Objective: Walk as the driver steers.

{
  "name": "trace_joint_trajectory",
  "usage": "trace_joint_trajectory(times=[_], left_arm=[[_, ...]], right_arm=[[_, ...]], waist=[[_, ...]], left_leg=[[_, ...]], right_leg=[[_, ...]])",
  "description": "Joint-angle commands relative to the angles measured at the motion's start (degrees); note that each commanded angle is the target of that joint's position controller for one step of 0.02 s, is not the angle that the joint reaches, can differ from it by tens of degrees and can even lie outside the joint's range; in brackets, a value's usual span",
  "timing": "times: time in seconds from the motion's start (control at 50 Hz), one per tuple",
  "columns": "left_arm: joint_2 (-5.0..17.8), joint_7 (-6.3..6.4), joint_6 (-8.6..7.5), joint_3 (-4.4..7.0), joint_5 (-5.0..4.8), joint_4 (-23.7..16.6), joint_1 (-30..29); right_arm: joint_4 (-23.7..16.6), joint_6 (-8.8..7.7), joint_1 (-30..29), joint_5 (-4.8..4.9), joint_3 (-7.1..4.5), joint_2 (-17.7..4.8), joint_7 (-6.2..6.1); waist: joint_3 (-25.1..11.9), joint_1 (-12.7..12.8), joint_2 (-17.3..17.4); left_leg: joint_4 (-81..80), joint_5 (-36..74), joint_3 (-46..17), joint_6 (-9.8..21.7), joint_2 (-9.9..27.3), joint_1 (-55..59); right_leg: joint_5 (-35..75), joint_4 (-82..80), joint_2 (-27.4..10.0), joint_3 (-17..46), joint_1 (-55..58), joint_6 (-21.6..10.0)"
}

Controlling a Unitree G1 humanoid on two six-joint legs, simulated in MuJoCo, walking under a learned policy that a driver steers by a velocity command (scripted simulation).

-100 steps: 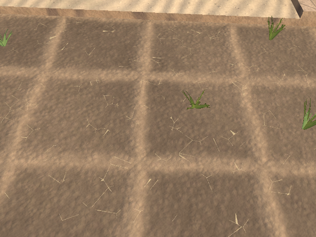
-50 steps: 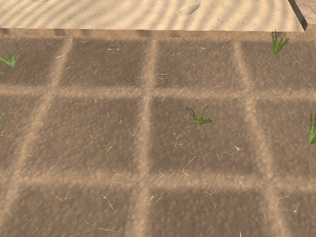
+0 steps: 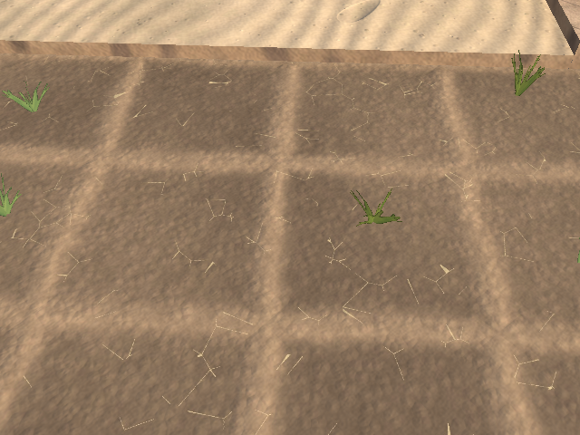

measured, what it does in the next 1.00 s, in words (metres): walks ahead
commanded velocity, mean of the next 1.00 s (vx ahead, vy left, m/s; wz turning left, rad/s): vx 0.23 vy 0.00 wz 0.00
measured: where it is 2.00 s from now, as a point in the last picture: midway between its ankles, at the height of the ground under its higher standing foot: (288, 308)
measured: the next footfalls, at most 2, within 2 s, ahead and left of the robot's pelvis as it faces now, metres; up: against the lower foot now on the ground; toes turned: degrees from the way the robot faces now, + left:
right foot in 1.02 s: +0.45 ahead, -0.12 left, +0.00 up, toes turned -3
left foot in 1.62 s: +0.75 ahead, +0.12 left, +0.00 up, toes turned +16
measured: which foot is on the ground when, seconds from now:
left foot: down 0.00-1.00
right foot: down 0.00-0.56, up 0.58-1.00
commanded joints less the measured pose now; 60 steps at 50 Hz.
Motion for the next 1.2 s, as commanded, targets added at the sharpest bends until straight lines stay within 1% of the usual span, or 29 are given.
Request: trace_joint_trajectory(times=[0.02,0.32,0.34,0.38,0.42,0.46,0.48,0.52,0.56,0.58,0.6,0.62,0.64,0.68,0.72,0.76,0.82,0.88,0.94,0.98,1.02,1.04,1.06,1.08,1.1,1.12,1.14,1.16,1.2], left_arm=[[4.6,0.15,-0.17,0.72,-0.02,-0.2,5.9],[4.1,0.21,-0.25,0.72,-0.08,-0.2,7.1],[3.4,0.27,-0.18,0.58,-0.07,0.5,8.3],[5.4,0.66,0.10,1.27,-0.65,-0.1,7.9],[7.2,0.84,-0.34,1.85,-1.19,-1.1,8.5],[10.4,0.55,-1.46,3.02,-1.78,-1.2,10.8],[11.6,0.40,-1.79,3.56,-1.91,-1.7,9.7],[10.5,-0.11,-2.30,3.30,-1.91,-3.6,4.7],[8.9,-0.56,-2.45,2.85,-2.02,-5.5,0.5],[5.9,-0.62,-3.26,2.02,-1.81,-7.0,-1.1],[3.4,-0.51,-4.58,1.35,-1.98,-8.9,-0.7],[5.7,-0.94,-5.51,1.87,-2.71,-9.2,-1.1],[6.0,-1.57,-6.05,1.95,-2.92,-9.2,-1.6],[7.8,-1.90,-6.53,3.09,-1.87,-9.0,-3.2],[8.0,-2.56,-6.04,3.85,-1.59,-9.4,-4.6],[5.7,-3.01,-5.32,3.43,-1.48,-10.5,-7.8],[4.0,-3.25,-5.24,2.31,-1.25,-14.7,-18.0],[5.4,-3.93,-5.32,2.02,-1.59,-16.9,-23.5],[7.2,-4.65,-5.57,2.22,-1.74,-18.6,-25.7],[9.6,-4.87,-5.90,3.31,-1.66,-18.2,-22.0],[13.9,-4.32,-5.61,5.81,-1.93,-13.5,-5.5],[18.7,-3.65,-5.19,7.02,-1.32,-11.4,4.5],[21.4,-4.32,-5.19,7.13,0.00,-10.3,7.4],[15.8,-4.49,-5.50,5.64,-0.39,-10.6,4.0],[13.1,-4.40,-5.75,4.86,-0.71,-11.4,-1.8],[11.6,-4.46,-6.01,4.30,-0.53,-12.7,-7.4],[10.3,-4.73,-6.32,4.01,0.08,-12.9,-10.2],[8.7,-4.86,-6.59,3.57,0.63,-12.3,-11.2],[7.9,-4.76,-6.92,3.52,0.67,-10.5,-9.6]], right_arm=[[-1.0,-0.28,3.0,0.01,-0.75,-5.2,-0.15],[-1.3,-0.36,3.9,0.06,-0.69,-4.7,-0.15],[-0.7,-0.31,4.9,-0.01,-0.50,-4.0,-0.17],[-0.6,-0.32,5.3,0.49,-0.90,-4.7,-0.30],[-1.9,-1.51,3.3,0.58,-0.94,-4.3,0.02],[-3.5,-3.70,0.9,0.94,-0.51,-1.9,1.03],[-4.2,-4.70,0.0,1.03,-0.45,-1.9,1.55],[-4.1,-6.24,3.4,1.86,-0.53,-1.7,2.37],[0.0,-6.71,14.3,1.58,-1.85,-3.8,2.62],[1.7,-6.92,23.0,1.47,-3.79,-9.8,2.68],[2.1,-7.51,29.3,0.97,-4.59,-14.7,3.54],[0.6,-8.15,22.9,0.12,-2.90,-9.8,3.54],[-1.4,-8.39,17.4,0.28,-2.19,-7.4,3.64],[-3.1,-7.79,13.0,0.35,-1.26,-5.6,3.94],[-2.4,-6.83,16.0,-0.05,-0.47,-3.7,3.51],[-2.1,-6.26,18.4,-0.28,-0.51,-5.2,2.72],[-3.7,-5.72,17.4,-0.58,-0.80,-7.9,1.68],[-4.0,-5.80,18.6,0.05,-1.41,-9.8,1.36],[-3.9,-5.73,18.6,0.84,-1.93,-10.1,1.28],[-4.5,-5.28,17.0,0.44,-2.44,-11.3,1.35],[-5.4,-4.40,15.4,-0.43,-2.28,-11.0,1.56],[-7.1,-4.45,15.7,-1.32,-1.25,-8.8,1.80],[-7.0,-5.92,23.9,-0.27,1.13,1.1,2.51],[-7.2,-7.69,19.4,1.39,-0.16,-5.0,2.80],[-9.4,-8.55,12.9,2.74,-1.16,-8.5,2.90],[-10.1,-8.74,9.5,2.60,-1.35,-9.2,2.38],[-10.0,-8.22,8.5,1.89,-1.94,-8.8,1.90],[-9.4,-7.12,10.4,1.77,-2.20,-7.7,1.79],[-8.9,-5.30,11.8,1.96,-2.37,-5.7,1.70]], waist=[[2.0,0.0,-0.3],[2.3,0.1,-0.4],[0.9,0.1,-0.6],[3.4,0.2,-2.4],[7.8,1.4,-4.4],[9.3,2.6,-10.3],[10.7,2.5,-11.5],[11.7,-1.1,-10.8],[8.4,-5.5,-5.2],[4.6,-8.4,8.8],[0.2,-9.1,19.4],[3.1,-5.0,10.0],[5.7,-3.1,6.0],[5.6,-1.6,2.8],[4.2,-1.8,4.6],[4.2,-2.1,4.0],[6.3,-3.4,3.4],[7.1,-4.1,4.9],[7.6,-2.7,4.7],[3.5,0.7,5.9],[-7.2,9.0,6.6],[-15.2,11.6,-0.6],[-24.7,6.0,-17.8],[-20.1,7.0,-12.7],[-10.9,5.5,-9.4],[-7.5,3.6,-2.5],[-5.5,1.6,-0.7],[-5.1,-0.5,-2.2],[-3.0,-1.6,-3.9]], left_leg=[[-3.6,7.1,0.8,1.8,0.0,4.9],[-3.4,7.1,0.8,1.9,-0.1,4.7],[-3.4,1.4,1.6,1.9,-0.8,5.4],[-0.5,-17.0,4.1,2.6,-3.5,1.5],[2.6,-22.9,4.2,3.6,-3.3,-4.9],[11.7,-13.5,6.9,3.3,-3.5,-10.4],[15.5,-11.0,5.8,4.1,-1.4,-11.1],[8.5,-12.2,5.6,6.2,-0.1,-5.7],[-2.4,-7.2,3.6,6.3,-1.1,11.3],[-11.5,-12.9,-13.6,10.5,8.2,20.4],[-21.0,-16.9,-38.6,17.5,20.3,25.7],[-21.2,-17.2,-39.8,17.6,22.1,22.2],[-20.7,-14.1,-31.5,15.9,20.0,19.1],[-21.7,-3.4,-17.9,12.7,14.7,17.8],[-21.9,7.2,-9.7,10.9,11.0,18.3],[-22.2,12.8,-6.7,11.5,10.8,18.2],[-24.0,13.3,-4.0,12.1,10.6,14.0],[-25.3,11.9,-2.3,12.2,11.1,11.7],[-23.7,16.2,-1.3,11.3,13.5,16.2],[-16.9,32.6,0.3,9.9,14.0,19.8],[3.5,46.8,3.7,7.3,10.3,15.5],[23.1,28.4,5.5,5.4,6.5,1.7],[42.9,-16.5,1.2,2.6,-5.0,-16.4],[50.2,-18.1,-5.4,4.2,-2.4,-22.3],[50.9,-13.4,-3.4,5.3,0.6,-26.2],[48.3,-7.4,-2.5,5.5,4.0,-22.9],[45.0,-4.2,-2.2,5.5,6.1,-19.4],[42.9,-2.4,-2.8,5.6,7.8,-15.6],[40.1,-1.9,-2.6,5.6,8.1,-13.9]], right_leg=[[6.4,-6.5,-0.3,-0.2,-7.9,-0.7],[6.3,-6.3,-0.3,-0.4,-8.1,-0.6],[0.7,-6.7,0.1,-0.8,-7.6,-0.8],[-16.4,-7.2,0.1,0.5,-9.8,-3.2],[-27.3,-10.4,-4.1,6.7,-11.9,-6.6],[-30.1,-16.3,-12.3,18.2,-8.1,-11.1],[-29.0,-18.2,-16.2,23.0,-9.3,-13.3],[-23.1,-16.4,-15.7,20.8,-12.3,-12.3],[-9.8,-4.4,-7.6,9.8,-18.1,-7.7],[-0.9,15.9,-0.1,-0.5,-25.6,-4.0],[-10.4,33.0,3.6,-0.4,-33.9,-2.9],[-8.9,42.9,-0.2,4.8,-37.6,-4.3],[-3.4,45.4,-2.8,5.2,-38.8,-5.7],[4.8,40.3,-6.2,2.9,-37.8,-6.3],[7.9,36.1,-7.0,0.1,-35.4,-5.3],[9.7,31.8,-7.0,-1.7,-36.6,-3.7],[14.9,18.0,-5.9,-3.0,-35.2,-1.9],[19.0,9.5,-3.9,-4.7,-29.4,-1.8],[19.2,4.9,-3.5,-3.5,-27.8,-3.9],[16.8,3.8,-1.2,-4.6,-20.7,-5.9],[15.1,4.4,1.8,-6.2,0.9,-8.7],[10.0,4.0,-10.1,8.4,18.5,-12.5],[-5.7,-7.7,-23.4,39.9,32.6,-21.7],[-8.4,-13.7,-21.6,44.4,28.6,-19.1],[-3.2,-13.6,-20.3,34.3,20.1,-16.3],[5.9,-14.6,-18.9,25.5,10.6,-14.8],[11.6,-15.9,-16.8,18.9,3.4,-13.6],[13.2,-17.7,-14.8,13.8,-0.4,-12.7],[15.0,-20.5,-13.3,8.0,-4.4,-12.9]])
Keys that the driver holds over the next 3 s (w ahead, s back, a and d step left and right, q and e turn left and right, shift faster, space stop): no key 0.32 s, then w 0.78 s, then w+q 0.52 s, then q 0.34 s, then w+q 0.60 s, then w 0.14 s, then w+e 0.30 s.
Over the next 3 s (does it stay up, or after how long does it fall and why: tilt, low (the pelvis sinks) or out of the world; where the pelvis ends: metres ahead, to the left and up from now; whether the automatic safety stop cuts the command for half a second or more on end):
stays up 1.05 0.38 0.00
